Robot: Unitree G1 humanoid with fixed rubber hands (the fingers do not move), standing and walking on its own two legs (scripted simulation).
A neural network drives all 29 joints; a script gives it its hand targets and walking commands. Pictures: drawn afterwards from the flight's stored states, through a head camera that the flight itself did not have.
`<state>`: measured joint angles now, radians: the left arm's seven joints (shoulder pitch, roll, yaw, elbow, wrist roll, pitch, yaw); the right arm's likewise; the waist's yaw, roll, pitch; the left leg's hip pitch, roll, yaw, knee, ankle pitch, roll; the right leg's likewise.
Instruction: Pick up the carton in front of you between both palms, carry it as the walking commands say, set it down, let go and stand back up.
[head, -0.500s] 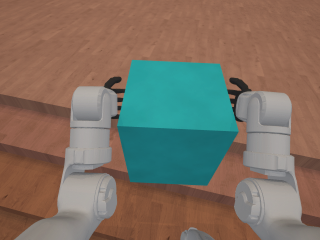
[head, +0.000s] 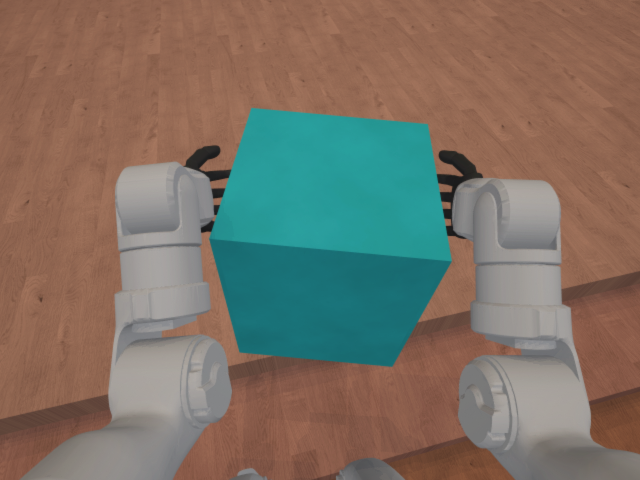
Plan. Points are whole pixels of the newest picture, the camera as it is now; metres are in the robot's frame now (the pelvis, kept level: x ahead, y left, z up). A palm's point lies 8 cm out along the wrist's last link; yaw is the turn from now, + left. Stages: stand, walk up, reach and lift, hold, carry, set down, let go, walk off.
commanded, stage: carry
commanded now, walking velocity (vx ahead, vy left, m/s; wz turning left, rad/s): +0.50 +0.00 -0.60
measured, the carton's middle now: (326, 246) +0.39 -0.03 +0.08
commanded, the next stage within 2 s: none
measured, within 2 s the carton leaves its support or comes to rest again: neither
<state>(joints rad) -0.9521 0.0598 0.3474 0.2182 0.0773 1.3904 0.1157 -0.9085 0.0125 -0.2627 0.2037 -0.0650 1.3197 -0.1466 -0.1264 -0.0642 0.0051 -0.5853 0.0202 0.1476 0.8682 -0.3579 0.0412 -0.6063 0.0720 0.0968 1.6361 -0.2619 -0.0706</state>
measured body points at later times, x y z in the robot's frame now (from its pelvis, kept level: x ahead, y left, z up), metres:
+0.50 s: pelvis +0.33 -0.07 +0.10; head +0.37 -0.06 +0.54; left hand +0.74 +0.01 +0.23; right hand +0.70 -0.29 +0.24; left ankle +0.23 +0.07 -0.42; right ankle +0.40 -0.17 -0.58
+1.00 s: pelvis +0.64 -0.07 +0.23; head +0.67 -0.09 +0.67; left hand +1.07 -0.09 +0.39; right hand +0.95 -0.37 +0.38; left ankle +0.73 -0.01 -0.48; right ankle +0.56 -0.18 -0.37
